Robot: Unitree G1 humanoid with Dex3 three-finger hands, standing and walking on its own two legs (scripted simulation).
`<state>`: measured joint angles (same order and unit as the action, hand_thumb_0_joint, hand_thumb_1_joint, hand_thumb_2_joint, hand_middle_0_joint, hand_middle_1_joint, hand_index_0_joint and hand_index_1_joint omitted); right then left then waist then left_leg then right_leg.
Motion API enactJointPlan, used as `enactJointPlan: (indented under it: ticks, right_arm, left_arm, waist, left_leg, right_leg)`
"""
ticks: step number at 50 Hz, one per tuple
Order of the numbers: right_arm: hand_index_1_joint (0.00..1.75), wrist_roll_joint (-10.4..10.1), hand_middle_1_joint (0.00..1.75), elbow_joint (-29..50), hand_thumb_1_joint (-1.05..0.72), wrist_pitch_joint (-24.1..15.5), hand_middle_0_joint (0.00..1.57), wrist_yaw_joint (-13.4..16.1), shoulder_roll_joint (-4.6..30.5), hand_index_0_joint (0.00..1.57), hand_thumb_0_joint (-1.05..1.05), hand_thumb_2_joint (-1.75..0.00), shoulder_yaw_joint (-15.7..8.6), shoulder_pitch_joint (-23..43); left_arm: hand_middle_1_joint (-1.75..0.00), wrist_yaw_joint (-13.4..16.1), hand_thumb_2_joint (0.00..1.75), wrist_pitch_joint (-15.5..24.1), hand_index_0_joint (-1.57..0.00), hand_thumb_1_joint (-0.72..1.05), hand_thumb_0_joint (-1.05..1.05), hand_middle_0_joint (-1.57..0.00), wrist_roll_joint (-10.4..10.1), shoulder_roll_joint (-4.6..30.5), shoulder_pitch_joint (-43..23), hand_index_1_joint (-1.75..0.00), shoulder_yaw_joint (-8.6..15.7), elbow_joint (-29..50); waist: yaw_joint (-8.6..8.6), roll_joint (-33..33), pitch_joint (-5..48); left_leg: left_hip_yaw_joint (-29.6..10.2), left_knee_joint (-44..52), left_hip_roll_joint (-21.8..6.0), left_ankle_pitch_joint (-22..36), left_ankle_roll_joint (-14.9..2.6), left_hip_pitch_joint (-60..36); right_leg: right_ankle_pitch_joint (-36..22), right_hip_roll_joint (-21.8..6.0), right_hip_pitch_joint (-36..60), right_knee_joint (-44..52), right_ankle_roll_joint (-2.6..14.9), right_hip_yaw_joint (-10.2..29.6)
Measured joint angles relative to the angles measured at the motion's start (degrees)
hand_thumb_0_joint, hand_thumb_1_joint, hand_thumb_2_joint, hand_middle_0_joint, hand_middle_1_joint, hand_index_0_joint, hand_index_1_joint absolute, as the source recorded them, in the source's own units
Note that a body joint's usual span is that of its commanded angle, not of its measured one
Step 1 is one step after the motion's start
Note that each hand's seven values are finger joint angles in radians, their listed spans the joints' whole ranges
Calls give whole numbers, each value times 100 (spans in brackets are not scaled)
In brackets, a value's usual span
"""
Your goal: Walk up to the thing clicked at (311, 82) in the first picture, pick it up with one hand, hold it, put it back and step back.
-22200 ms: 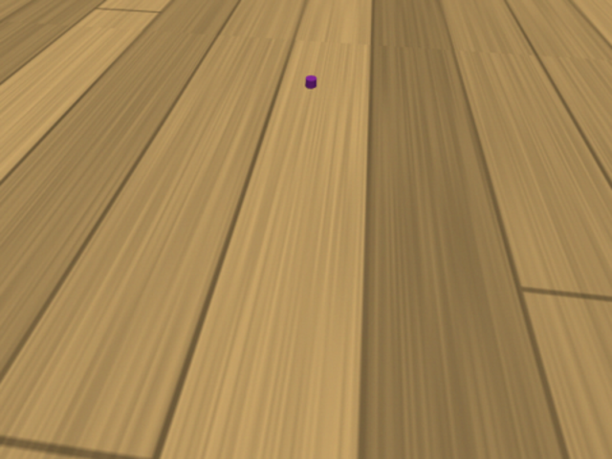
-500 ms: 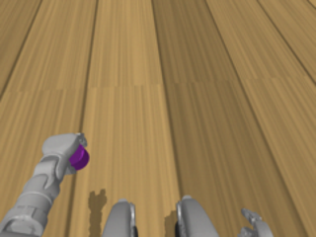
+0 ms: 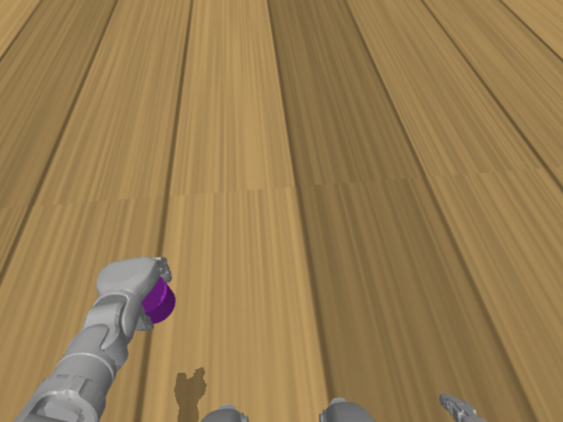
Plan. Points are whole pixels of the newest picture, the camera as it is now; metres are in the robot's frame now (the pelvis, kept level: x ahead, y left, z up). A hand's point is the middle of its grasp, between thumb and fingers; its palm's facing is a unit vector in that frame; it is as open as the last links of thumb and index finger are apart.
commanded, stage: hold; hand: left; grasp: from above
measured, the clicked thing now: (151, 299) +0.33 +0.22 -0.10
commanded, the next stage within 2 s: crouch in 1.94 s
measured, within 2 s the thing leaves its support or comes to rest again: neither
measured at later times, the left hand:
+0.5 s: hand (133, 284) +0.33 +0.23 -0.03, palm faces -0.45 -0.06 -0.89, open 9.4 cm
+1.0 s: hand (132, 289) +0.31 +0.22 -0.01, palm faces -0.45 -0.05 -0.89, open 9.5 cm
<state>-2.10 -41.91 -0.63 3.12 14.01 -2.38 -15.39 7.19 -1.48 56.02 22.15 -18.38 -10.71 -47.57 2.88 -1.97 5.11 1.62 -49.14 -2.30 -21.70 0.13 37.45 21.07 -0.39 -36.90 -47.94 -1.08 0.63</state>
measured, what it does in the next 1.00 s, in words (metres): stands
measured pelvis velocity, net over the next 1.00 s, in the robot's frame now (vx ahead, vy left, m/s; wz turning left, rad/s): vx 0.02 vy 0.00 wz -0.01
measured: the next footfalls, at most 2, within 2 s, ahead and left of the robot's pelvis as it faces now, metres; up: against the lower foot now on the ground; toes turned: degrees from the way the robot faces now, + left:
none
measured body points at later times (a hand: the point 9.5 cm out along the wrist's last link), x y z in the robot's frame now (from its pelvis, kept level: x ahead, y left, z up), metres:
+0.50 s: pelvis +0.02 +0.00 +0.02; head +0.05 -0.01 +0.47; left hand +0.35 +0.23 +0.02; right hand +0.14 -0.26 -0.10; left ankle +0.03 +0.12 -0.70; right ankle +0.03 -0.13 -0.70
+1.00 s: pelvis +0.02 +0.00 +0.03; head +0.02 -0.02 +0.48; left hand +0.33 +0.22 +0.04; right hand +0.15 -0.26 -0.08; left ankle +0.03 +0.12 -0.70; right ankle +0.03 -0.13 -0.70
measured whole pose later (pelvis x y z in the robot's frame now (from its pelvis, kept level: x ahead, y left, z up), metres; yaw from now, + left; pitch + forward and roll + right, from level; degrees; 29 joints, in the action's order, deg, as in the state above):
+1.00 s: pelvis +0.02 +0.00 +0.03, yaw -1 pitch +2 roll +0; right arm -3.4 -38.2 4.0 2.8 14.6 -2.0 -12.7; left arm -0.4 -1.1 56.5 22.3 -14.2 -12.9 -38.4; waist 0.1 -2.7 2.0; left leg 3.1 -31.8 -1.7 -15.6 0.2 18.5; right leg 15.5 -0.7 -19.1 -32.2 -1.0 1.7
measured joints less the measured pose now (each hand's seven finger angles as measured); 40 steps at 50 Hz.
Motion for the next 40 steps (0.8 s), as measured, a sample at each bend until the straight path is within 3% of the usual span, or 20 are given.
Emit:
enactJointPlan:
  ticks: [9, 23, 40]
  right_arm:
    - [30, -19, 29, -26, -91, 29, 20, 0, -1, 20, 1, -90, -12, 96]
    - [30, -76, 29, 126, -91, 185, 20, -34, 8, 20, 1, -90, -20, 144]
    - [30, -107, 29, 283, -91, 396, 20, -57, 40, 20, 1, -90, -7, 178]
  left_arm:
    - [-71, -10, 42, 18, -67, 14, 2, -76, 106, -26, 7, -59, -90, 51]
    - [-72, -432, 43, 33, -67, 14, 1, -76, 69, 17, 181, -59, -176, 439]
    - [-74, -677, 49, 16, -66, 11, 0, -74, 62, 26, 338, -60, -201, 783]
  waist:
    - [-82, -9, -44]
    - [-181, -24, -85]
    - [-252, -54, -197]
  left_leg:
    - [43, 508, 31, 133, -10, -540]
    - [125, 1046, 53, 243, -26, -1168]
    - [139, 1504, 59, 443, -7, -1679]
  right_leg:
    - [-128, -25, 523, 487, -14, 29]
    - [-250, -40, 1114, 1003, -32, 98]
    - [-422, -38, 1593, 1402, -11, 104]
